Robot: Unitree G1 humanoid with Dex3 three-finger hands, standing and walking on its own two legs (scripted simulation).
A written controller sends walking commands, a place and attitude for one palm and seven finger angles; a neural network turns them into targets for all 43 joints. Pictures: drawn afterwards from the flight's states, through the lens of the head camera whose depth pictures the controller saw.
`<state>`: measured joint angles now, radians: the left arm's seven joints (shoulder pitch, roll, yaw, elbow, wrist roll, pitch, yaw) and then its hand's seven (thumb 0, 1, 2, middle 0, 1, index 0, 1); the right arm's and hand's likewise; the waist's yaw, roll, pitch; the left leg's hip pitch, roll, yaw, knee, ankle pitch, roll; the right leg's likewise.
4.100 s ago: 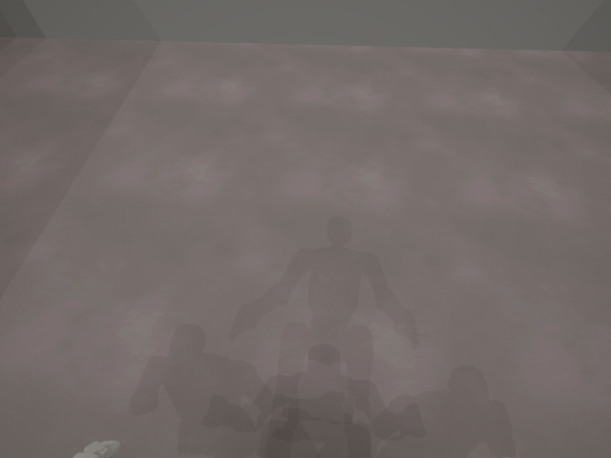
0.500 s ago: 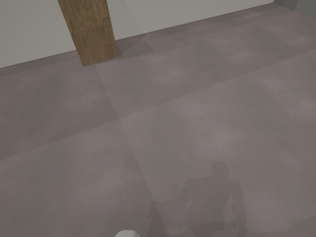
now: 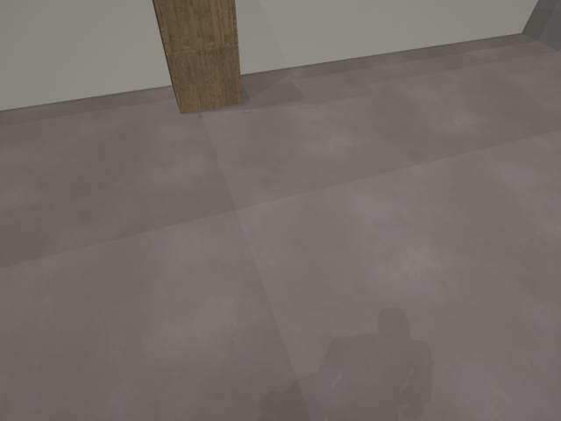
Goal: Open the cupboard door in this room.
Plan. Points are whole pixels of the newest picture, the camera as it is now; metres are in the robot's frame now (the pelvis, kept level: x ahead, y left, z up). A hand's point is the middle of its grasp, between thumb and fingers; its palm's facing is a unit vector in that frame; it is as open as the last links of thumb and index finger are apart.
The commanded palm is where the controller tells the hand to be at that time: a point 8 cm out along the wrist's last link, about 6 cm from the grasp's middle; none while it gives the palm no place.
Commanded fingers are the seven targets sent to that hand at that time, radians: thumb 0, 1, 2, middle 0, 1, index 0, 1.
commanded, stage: turn or walk to find it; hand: left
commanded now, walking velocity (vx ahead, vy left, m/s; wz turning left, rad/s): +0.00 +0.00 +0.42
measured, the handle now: out of the picture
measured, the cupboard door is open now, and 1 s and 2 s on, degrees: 0 0 0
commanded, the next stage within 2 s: stand and wait in 0.92 s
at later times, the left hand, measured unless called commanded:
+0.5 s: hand out of the picture +0.00 +0.26 -0.16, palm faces +0.20 -0.95 -0.24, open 7.3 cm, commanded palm none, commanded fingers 0.00 0.90 0.90 -0.20 -0.30 -0.20 -0.30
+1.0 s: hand out of the picture -0.10 +0.18 -0.15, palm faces +0.43 -0.86 -0.26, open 7.3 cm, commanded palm none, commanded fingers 0.00 0.90 0.90 -0.20 -0.30 -0.20 -0.30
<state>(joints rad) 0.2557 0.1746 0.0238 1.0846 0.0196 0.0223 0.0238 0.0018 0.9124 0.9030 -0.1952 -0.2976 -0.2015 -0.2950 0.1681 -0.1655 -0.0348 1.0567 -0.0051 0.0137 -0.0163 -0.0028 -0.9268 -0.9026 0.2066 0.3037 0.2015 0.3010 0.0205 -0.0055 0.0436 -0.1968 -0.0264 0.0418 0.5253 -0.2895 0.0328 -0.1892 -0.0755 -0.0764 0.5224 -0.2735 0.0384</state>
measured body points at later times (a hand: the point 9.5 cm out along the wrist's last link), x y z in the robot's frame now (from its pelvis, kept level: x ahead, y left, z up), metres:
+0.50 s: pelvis -0.04 +0.04 +0.01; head -0.02 +0.06 +0.46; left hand -0.01 +0.31 -0.14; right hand +0.02 -0.20 -0.14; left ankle -0.02 +0.11 -0.73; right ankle -0.04 -0.12 -0.67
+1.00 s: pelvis -0.06 -0.02 +0.01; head -0.03 -0.03 +0.45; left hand -0.12 +0.23 -0.13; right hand +0.09 -0.25 -0.15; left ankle -0.14 +0.12 -0.67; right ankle -0.04 -0.12 -0.73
